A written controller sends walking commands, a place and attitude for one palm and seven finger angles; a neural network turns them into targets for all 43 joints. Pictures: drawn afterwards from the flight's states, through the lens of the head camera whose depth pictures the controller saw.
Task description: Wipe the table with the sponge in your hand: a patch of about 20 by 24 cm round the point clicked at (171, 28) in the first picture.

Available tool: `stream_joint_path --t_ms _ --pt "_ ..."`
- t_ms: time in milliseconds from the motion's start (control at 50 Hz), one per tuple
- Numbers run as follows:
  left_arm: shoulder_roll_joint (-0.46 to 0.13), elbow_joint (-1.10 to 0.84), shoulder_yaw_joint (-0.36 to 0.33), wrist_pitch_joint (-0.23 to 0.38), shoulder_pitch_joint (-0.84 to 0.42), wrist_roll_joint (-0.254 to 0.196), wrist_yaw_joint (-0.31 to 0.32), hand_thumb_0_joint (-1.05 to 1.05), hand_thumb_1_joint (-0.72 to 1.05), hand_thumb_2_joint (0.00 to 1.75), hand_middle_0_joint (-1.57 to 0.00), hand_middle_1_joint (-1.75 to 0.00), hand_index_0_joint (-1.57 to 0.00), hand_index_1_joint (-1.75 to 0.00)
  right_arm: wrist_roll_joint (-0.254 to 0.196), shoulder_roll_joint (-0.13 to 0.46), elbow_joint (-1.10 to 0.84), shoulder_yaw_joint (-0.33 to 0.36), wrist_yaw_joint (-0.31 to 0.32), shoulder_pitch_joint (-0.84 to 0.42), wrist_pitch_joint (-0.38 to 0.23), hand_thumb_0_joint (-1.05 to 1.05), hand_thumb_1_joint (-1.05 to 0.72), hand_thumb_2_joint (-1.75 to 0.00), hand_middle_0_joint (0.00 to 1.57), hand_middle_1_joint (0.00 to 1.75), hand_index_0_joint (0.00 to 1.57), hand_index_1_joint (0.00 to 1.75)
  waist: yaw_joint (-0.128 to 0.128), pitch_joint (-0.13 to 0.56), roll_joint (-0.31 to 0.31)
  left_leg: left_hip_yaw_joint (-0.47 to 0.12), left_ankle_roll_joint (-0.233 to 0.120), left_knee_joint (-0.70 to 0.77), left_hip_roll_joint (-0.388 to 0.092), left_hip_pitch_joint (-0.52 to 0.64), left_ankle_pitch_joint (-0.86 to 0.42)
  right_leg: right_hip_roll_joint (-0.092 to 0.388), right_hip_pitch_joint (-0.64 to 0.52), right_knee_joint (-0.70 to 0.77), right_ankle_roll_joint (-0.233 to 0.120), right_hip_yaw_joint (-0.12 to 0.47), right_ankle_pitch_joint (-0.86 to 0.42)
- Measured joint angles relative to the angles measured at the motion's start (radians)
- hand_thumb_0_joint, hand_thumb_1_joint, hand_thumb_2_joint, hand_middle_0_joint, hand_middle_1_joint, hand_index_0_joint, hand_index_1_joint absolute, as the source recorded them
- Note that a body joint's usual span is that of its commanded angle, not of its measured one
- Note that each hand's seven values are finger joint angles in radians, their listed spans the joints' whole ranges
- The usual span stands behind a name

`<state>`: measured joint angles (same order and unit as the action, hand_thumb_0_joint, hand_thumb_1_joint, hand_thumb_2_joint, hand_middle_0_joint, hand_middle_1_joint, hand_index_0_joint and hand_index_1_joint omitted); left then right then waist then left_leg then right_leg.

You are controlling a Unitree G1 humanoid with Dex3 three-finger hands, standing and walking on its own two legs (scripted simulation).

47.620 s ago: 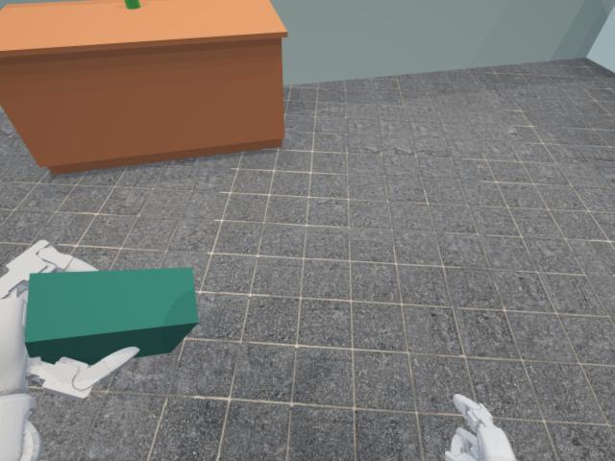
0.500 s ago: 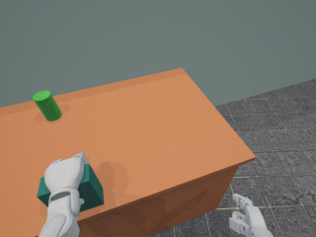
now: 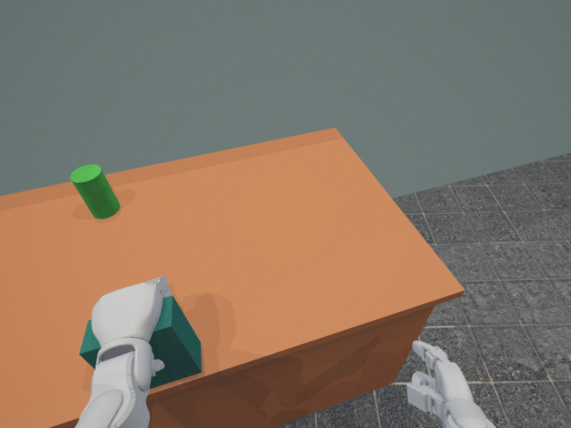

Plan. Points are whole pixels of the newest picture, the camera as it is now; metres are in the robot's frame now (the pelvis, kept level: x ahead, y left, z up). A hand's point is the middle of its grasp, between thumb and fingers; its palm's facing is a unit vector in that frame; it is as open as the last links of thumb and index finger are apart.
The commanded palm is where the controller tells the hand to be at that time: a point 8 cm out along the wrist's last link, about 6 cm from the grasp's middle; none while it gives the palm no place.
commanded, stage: lift the sponge slowly off the table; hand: left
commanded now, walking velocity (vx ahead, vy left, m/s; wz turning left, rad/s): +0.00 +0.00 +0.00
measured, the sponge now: (153, 355) +0.22 +0.26 -0.05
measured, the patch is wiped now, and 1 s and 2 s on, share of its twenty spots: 0.95 0.95 0.95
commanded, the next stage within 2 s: bring the sponge back beside the body in 1.22 s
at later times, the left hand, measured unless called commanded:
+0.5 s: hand (130, 324) +0.22 +0.26 +0.04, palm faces +0.01 -0.13 -0.99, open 10.0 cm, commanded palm +0.19 +0.26 +0.11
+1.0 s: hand (121, 303) +0.23 +0.27 +0.08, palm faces +0.06 -0.14 -0.99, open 10.0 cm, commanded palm +0.19 +0.26 +0.15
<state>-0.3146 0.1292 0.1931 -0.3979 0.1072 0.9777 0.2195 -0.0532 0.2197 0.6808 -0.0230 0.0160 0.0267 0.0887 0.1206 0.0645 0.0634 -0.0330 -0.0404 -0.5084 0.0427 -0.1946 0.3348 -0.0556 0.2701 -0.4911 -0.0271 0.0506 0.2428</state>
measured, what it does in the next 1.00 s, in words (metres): stands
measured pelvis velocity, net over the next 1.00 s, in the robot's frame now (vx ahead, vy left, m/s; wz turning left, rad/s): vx -0.01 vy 0.00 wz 0.00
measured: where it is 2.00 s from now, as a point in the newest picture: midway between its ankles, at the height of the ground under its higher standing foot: outside the picture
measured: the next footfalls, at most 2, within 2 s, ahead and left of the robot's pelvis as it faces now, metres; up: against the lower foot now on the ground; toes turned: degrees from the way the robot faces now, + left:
none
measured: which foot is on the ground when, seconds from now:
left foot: down 0.00-1.00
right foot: down 0.00-1.00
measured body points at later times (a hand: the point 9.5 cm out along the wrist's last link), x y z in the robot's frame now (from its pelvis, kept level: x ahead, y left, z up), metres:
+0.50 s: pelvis -0.01 -0.01 +0.01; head -0.04 -0.04 +0.46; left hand +0.21 +0.26 +0.10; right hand +0.23 -0.20 -0.07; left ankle -0.04 +0.09 -0.74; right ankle +0.01 -0.11 -0.74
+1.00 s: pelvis -0.01 +0.00 +0.01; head -0.04 -0.03 +0.46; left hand +0.22 +0.27 +0.13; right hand +0.24 -0.19 -0.07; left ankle -0.04 +0.09 -0.74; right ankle +0.01 -0.11 -0.74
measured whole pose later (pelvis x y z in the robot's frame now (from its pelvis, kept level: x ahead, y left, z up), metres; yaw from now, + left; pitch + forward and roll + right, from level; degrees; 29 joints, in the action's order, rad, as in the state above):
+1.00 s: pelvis -0.01 +0.00 +0.01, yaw +0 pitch -3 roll -1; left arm -0.40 -0.05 0.14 -0.44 0.07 0.94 0.08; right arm -0.06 0.24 0.71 -0.04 0.03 -0.01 0.09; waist 0.13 0.02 0.09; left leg -0.03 -0.04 -0.36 0.04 -0.05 0.25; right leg -0.05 0.12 -0.34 -0.03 0.06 0.16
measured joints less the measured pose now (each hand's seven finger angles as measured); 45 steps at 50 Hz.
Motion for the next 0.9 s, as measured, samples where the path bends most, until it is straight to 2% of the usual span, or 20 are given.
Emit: stream_joint_path --t_ms 140,240,340,480,580,680,800,900 --pt "-0.02 -0.03 -0.021 -0.026 -0.007 -0.015 -0.015 -0.01 -0.52 1.06 -0.73 -1.35 -0.76 -1.37 -0.003 0.007 0.007 -0.001 0.004 -0.01 0.003 0.02 -0.91 -0.9 0.2 0.3 0.2 0.3 -0.002 -0.007 0.008 -0.001 0.004 0.032 -0.005 0.033 -0.019 -0.003 -0.034 0.034 -0.004 0.001 -0.02" --pt "-0.029 -0.042 -0.024 -0.044 -0.01 -0.027 -0.05 -0.01 -0.52 1.06 -0.73 -1.35 -0.76 -1.37 -0.006 0.017 0.008 -0.003 0.008 -0.015 0.007 0.02 -0.91 -0.9 0.2 0.3 0.2 0.3 -0.005 -0.013 0.012 -0.003 0.005 0.052 -0.005 0.053 -0.033 -0.003 -0.054 0.053 -0.005 -0.001 -0.033" --pt "-0.033 -0.073 -0.022 -0.025 0.006 -0.03 -0.076 -0.01 -0.52 1.06 -0.73 -1.35 -0.76 -1.37 -0.002 0.023 0.005 -0.001 0.009 -0.013 0.002 0.02 -0.91 -0.9 0.2 0.3 0.2 0.3 -0.002 -0.021 0.014 -0.003 0.006 0.066 -0.007 0.071 -0.043 -0.004 -0.073 0.07 -0.007 0.0 -0.045" --pt "-0.047 -0.075 -0.03 0.001 -0.01 -0.019 -0.076 -0.01 -0.52 1.06 -0.73 -1.35 -0.76 -1.36 0.0 0.019 0.018 -0.003 0.016 -0.015 -0.004 0.02 -0.91 -0.9 0.2 0.3 0.2 0.3 0.005 -0.034 0.016 -0.003 0.009 0.087 -0.01 0.093 -0.057 -0.006 -0.097 0.094 -0.009 0.001 -0.061" --pt "-0.06 -0.093 -0.049 -0.016 -0.015 -0.031 -0.081 -0.01 -0.52 1.06 -0.73 -1.35 -0.76 -1.36 -0.003 0.014 0.024 -0.008 0.015 -0.017 -0.004 0.02 -0.91 -0.9 0.2 0.3 0.2 0.3 0.003 -0.035 0.021 -0.002 0.009 0.103 -0.011 0.109 -0.066 -0.006 -0.113 0.112 -0.008 0.003 -0.072" --pt "-0.067 -0.093 -0.047 -0.045 -0.034 -0.041 -0.112 -0.01 -0.52 1.06 -0.73 -1.35 -0.76 -1.37 -0.007 0.019 0.026 -0.014 0.017 -0.022 -0.002 0.02 -0.91 -0.9 0.2 0.3 0.2 0.3 -0.001 -0.04 0.024 -0.007 0.008 0.115 -0.007 0.117 -0.075 -0.002 -0.124 0.125 -0.007 -0.001 -0.078" --pt "-0.074 -0.108 -0.042 -0.028 -0.046 -0.039 -0.145 -0.01 -0.52 1.06 -0.73 -1.35 -0.76 -1.37 -0.002 0.024 0.023 -0.016 0.022 -0.026 -0.007 0.02 -0.91 -0.9 0.2 0.3 0.2 0.3 0.001 -0.05 0.023 -0.007 0.005 0.127 -0.005 0.126 -0.081 0.001 -0.133 0.136 -0.005 0.0 -0.083" --pt "-0.079 -0.148 -0.049 -0.009 -0.036 -0.037 -0.14 -0.01 -0.52 1.06 -0.73 -1.35 -0.76 -1.36 0.0 0.023 0.023 -0.014 0.018 -0.026 -0.01 0.02 -0.91 -0.9 0.2 0.3 0.2 0.3 0.005 -0.05 0.024 -0.003 0.004 0.135 -0.005 0.136 -0.081 0.0 -0.142 0.145 -0.004 0.005 -0.085"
